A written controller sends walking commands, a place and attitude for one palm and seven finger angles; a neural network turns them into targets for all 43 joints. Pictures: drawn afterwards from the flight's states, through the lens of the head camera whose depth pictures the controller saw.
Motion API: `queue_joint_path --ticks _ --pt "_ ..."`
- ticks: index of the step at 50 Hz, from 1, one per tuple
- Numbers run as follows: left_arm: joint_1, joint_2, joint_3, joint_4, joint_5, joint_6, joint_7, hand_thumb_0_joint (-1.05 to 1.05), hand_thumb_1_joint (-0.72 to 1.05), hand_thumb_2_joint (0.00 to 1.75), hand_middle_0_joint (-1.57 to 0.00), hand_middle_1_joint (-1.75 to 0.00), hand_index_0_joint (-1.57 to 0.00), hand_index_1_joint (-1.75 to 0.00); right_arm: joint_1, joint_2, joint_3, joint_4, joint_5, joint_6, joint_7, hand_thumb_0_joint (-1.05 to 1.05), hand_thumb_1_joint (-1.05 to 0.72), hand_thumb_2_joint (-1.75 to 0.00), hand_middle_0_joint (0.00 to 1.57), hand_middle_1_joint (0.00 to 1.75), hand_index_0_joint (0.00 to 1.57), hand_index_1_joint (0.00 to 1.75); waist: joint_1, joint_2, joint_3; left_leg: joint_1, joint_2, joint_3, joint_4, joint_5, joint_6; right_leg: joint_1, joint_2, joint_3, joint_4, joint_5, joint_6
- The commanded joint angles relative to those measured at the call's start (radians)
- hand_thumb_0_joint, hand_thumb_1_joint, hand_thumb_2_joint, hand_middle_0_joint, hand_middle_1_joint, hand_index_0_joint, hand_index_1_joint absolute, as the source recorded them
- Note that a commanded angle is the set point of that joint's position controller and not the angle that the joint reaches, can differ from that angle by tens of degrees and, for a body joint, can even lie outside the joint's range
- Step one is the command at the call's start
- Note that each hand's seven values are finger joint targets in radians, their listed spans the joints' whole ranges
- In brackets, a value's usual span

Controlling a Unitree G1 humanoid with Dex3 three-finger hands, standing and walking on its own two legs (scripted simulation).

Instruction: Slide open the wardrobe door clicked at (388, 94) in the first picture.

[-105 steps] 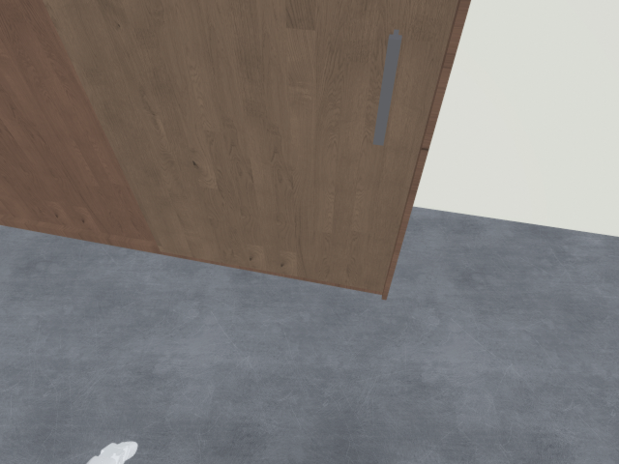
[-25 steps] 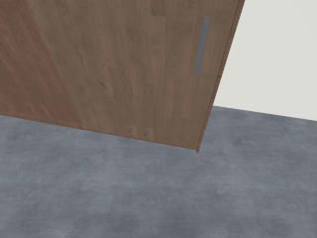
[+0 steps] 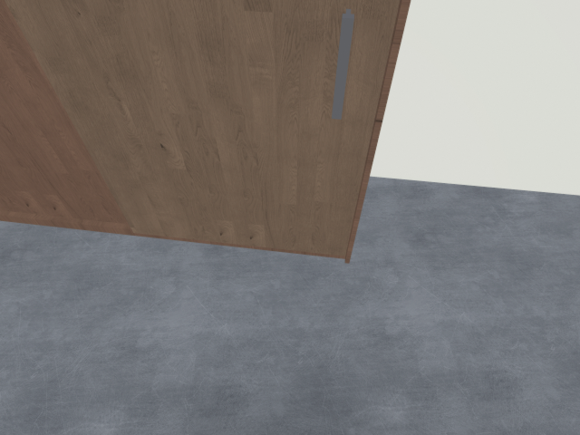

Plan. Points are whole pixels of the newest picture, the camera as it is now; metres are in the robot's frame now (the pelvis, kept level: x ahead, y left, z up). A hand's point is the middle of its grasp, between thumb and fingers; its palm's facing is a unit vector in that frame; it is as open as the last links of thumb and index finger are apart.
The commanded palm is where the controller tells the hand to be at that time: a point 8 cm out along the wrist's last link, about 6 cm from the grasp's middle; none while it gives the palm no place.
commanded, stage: take the last steps up to it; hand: right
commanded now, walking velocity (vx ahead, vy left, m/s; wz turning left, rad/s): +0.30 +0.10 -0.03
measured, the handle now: (342, 67) +0.86 -0.08 +0.08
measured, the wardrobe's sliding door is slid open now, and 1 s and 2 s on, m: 0.00 0.00 0.00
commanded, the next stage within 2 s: come to a stop and stand still in 1.00 s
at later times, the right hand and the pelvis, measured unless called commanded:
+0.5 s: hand out of the picture +0.02 -0.12 -0.16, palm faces +0.13 +0.97 -0.20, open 7.4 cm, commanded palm none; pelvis +0.09 +0.05 +0.00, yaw -3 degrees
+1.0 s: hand (381, 359) +0.29 -0.15 -0.18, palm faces +0.09 +0.99 -0.12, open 7.4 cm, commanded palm none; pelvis +0.30 +0.02 +0.00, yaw -1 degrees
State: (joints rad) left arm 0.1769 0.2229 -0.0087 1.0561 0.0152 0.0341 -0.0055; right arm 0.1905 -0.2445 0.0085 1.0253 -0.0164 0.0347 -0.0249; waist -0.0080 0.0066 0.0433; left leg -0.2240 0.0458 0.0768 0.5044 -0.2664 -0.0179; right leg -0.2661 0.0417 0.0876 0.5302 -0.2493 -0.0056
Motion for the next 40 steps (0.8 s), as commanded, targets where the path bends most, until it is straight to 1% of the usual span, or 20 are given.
queue_joint_path --ticks 1,4,6,8,10,12,15,16,17,18,20,22,25,32,34,36,37,38,39,40 --pt "0.050 0.141 0.036 -0.040 0.006 -0.020 0.009 0.00 0.90 0.90 -0.20 -0.30 -0.20 -0.30 0.024 -0.139 -0.040 -0.046 -0.001 -0.019 -0.004 0.00 -0.90 -0.90 0.20 0.30 0.20 0.30 0.015 0.002 -0.055 0.014 0.087 -0.089 -0.108 -0.247 0.024 -0.052 -0.105 0.112 -0.118 -0.108 -0.025" --pt "0.075 0.158 0.050 -0.029 0.015 -0.025 0.012 0.00 0.90 0.90 -0.20 -0.30 -0.20 -0.30 0.069 -0.092 -0.037 -0.026 -0.011 -0.020 0.010 0.00 -0.90 -0.90 0.20 0.30 0.20 0.30 0.014 -0.106 0.008 -0.013 0.001 -0.035 0.007 -0.310 0.010 -0.129 -0.156 0.247 -0.287 -0.490 -0.068" --pt "0.095 0.174 0.061 -0.023 0.010 -0.035 0.021 0.00 0.90 0.90 -0.20 -0.30 -0.20 -0.30 0.097 -0.052 -0.033 -0.016 -0.017 -0.031 0.018 0.00 -0.90 -0.90 0.20 0.30 0.20 0.30 0.015 -0.174 0.029 -0.046 -0.044 -0.014 0.127 -0.196 0.015 -0.109 -0.214 0.363 -0.355 -0.537 -0.121" --pt "0.146 0.168 0.068 -0.007 0.007 -0.046 0.031 0.00 0.90 0.90 -0.20 -0.30 -0.20 -0.30 0.097 -0.029 -0.033 -0.016 -0.015 -0.036 0.025 0.00 -0.90 -0.90 0.20 0.30 0.20 0.30 0.037 -0.206 0.052 -0.152 -0.052 -0.027 0.220 -0.178 0.021 -0.028 -0.248 0.416 -0.373 -0.476 -0.163" --pt "0.178 0.156 0.072 0.000 0.007 -0.053 0.034 0.00 0.90 0.90 -0.20 -0.30 -0.20 -0.30 0.095 -0.026 -0.037 -0.025 -0.010 -0.046 0.031 0.00 -0.90 -0.90 0.20 0.30 0.20 0.30 0.044 -0.197 0.042 -0.203 -0.037 -0.052 0.235 -0.226 0.027 0.041 -0.266 0.414 -0.355 -0.373 -0.189" --pt "0.187 0.146 0.074 0.004 0.008 -0.058 0.037 0.00 0.90 0.90 -0.20 -0.30 -0.20 -0.30 0.116 -0.008 -0.039 -0.022 -0.006 -0.057 0.035 0.00 -0.90 -0.90 0.20 0.30 0.20 0.30 0.037 -0.183 0.021 -0.177 -0.034 -0.046 0.151 -0.223 0.023 0.082 -0.253 0.358 -0.303 -0.221 -0.182" --pt "0.169 0.114 0.071 0.008 0.002 -0.062 0.040 0.00 0.90 0.90 -0.20 -0.30 -0.20 -0.30 0.250 -0.004 -0.049 0.032 -0.003 -0.072 0.037 0.00 -0.90 -0.90 0.20 0.30 0.20 0.30 -0.026 -0.083 -0.034 0.149 -0.037 -0.029 -0.133 -0.029 0.025 -0.070 -0.161 0.189 -0.112 -0.092 -0.103" --pt "0.160 0.063 0.062 -0.008 -0.004 -0.066 0.038 0.00 0.90 0.90 -0.20 -0.30 -0.20 -0.30 0.320 -0.055 -0.063 0.057 -0.008 -0.078 0.027 0.00 -0.90 -0.90 0.20 0.30 0.20 0.30 -0.051 0.056 -0.038 0.326 0.086 -0.176 -0.205 -0.109 0.055 -0.269 -0.091 0.076 0.050 -0.141 -0.061" --pt "0.114 0.012 0.049 -0.048 -0.004 -0.074 0.033 0.00 0.90 0.90 -0.20 -0.30 -0.20 -0.30 0.394 -0.137 -0.084 0.070 -0.012 -0.080 0.013 0.00 -0.90 -0.90 0.20 0.30 0.20 0.30 -0.089 0.301 -0.009 0.384 0.293 -0.483 -0.335 -0.193 0.134 -0.450 -0.008 -0.086 0.276 -0.250 -0.019" --pt "0.052 0.063 0.064 -0.068 0.011 -0.077 0.026 0.00 0.90 0.90 -0.20 -0.30 -0.20 -0.30 0.415 -0.123 -0.077 0.075 -0.002 -0.079 0.006 0.00 -0.90 -0.90 0.20 0.30 0.20 0.30 -0.089 0.193 0.048 0.296 0.345 -0.533 -0.365 -0.257 0.191 -0.487 -0.063 -0.076 0.394 -0.276 -0.019" --pt "0.045 0.054 0.072 -0.048 0.014 -0.072 0.014 0.00 0.90 0.90 -0.20 -0.30 -0.20 -0.30 0.354 -0.051 -0.070 0.079 -0.003 -0.088 0.002 0.00 -0.90 -0.90 0.20 0.30 0.20 0.30 -0.048 0.143 0.132 0.195 0.288 -0.452 -0.375 -0.247 0.192 -0.489 -0.118 -0.077 0.504 -0.162 -0.021" --pt "0.051 0.023 0.070 -0.037 0.017 -0.070 0.006 0.00 0.90 0.90 -0.20 -0.30 -0.20 -0.30 0.347 -0.002 -0.050 0.075 -0.009 -0.096 0.003 0.00 -0.90 -0.90 0.20 0.30 0.20 0.30 -0.020 0.061 0.155 0.168 0.233 -0.328 -0.340 -0.013 0.196 -0.472 -0.137 -0.112 0.554 -0.089 -0.008" --pt "0.048 -0.019 0.069 -0.036 0.014 -0.060 -0.001 0.00 0.90 0.90 -0.20 -0.30 -0.20 -0.30 0.381 0.025 -0.039 0.091 -0.008 -0.108 0.000 0.00 -0.90 -0.90 0.20 0.30 0.20 0.30 -0.001 0.088 0.136 0.170 0.165 -0.180 -0.313 0.320 0.167 -0.456 -0.132 -0.166 0.563 -0.007 0.006" --pt "-0.115 -0.041 0.057 -0.098 0.003 -0.069 -0.010 0.00 0.90 0.90 -0.20 -0.30 -0.20 -0.30 0.464 0.036 -0.032 0.130 -0.011 -0.112 -0.021 0.00 -0.90 -0.90 0.20 0.30 0.20 0.30 -0.026 0.108 0.119 0.251 0.122 -0.122 -0.262 0.731 0.147 -0.390 -0.097 -0.253 0.299 0.044 -0.009" --pt "-0.097 -0.045 0.054 -0.092 0.001 -0.080 -0.002 0.00 0.90 0.90 -0.20 -0.30 -0.20 -0.30 0.458 0.021 -0.036 0.138 -0.008 -0.115 -0.023 0.00 -0.90 -0.90 0.20 0.30 0.20 0.30 -0.007 0.111 0.072 0.266 0.118 -0.100 -0.183 0.977 0.143 -0.243 -0.042 -0.299 0.190 0.034 -0.033" --pt "0.059 -0.021 0.065 -0.043 0.001 -0.092 0.014 0.00 0.90 0.90 -0.20 -0.30 -0.20 -0.30 0.424 -0.009 -0.046 0.135 -0.006 -0.121 -0.022 0.00 -0.90 -0.90 0.20 0.30 0.20 0.30 0.068 0.118 -0.024 0.276 0.104 -0.070 -0.005 1.126 0.128 -0.042 0.010 -0.313 0.101 0.065 -0.064" --pt "0.184 0.012 0.073 -0.003 0.004 -0.094 0.021 0.00 0.90 0.90 -0.20 -0.30 -0.20 -0.30 0.408 -0.016 -0.048 0.129 0.000 -0.123 -0.020 0.00 -0.90 -0.90 0.20 0.30 0.20 0.30 0.126 0.108 -0.092 0.197 0.096 -0.060 0.164 1.043 0.107 0.146 -0.020 -0.271 0.027 0.152 -0.084" --pt "0.319 0.080 0.092 0.024 0.015 -0.096 0.032 0.00 0.90 0.90 -0.20 -0.30 -0.20 -0.30 0.405 0.003 -0.050 0.116 0.012 -0.127 -0.014 0.00 -0.90 -0.90 0.20 0.30 0.20 0.30 0.181 0.047 -0.195 0.000 0.047 -0.037 0.393 0.740 0.076 0.408 -0.172 -0.094 0.029 0.308 -0.143" --pt "0.408 0.169 0.113 0.044 0.021 -0.097 0.041 0.00 0.90 0.90 -0.20 -0.30 -0.20 -0.30 0.451 0.069 -0.039 0.094 0.027 -0.124 -0.005 0.00 -0.90 -0.90 0.20 0.30 0.20 0.30 0.163 -0.170 -0.311 -0.265 -0.090 -0.022 0.778 -0.128 0.048 0.612 -0.492 0.331 -0.039 0.522 -0.292" --pt "0.365 0.172 0.106 0.032 -0.010 -0.084 0.042 0.00 0.90 0.90 -0.20 -0.30 -0.20 -0.30 0.404 0.044 -0.042 0.062 0.018 -0.111 -0.008 0.00 -0.90 -0.90 0.20 0.30 0.20 0.30 0.122 -0.086 -0.268 -0.293 -0.070 -0.116 0.920 -0.278 0.073 0.472 -0.556 0.412 -0.168 0.430 -0.329"
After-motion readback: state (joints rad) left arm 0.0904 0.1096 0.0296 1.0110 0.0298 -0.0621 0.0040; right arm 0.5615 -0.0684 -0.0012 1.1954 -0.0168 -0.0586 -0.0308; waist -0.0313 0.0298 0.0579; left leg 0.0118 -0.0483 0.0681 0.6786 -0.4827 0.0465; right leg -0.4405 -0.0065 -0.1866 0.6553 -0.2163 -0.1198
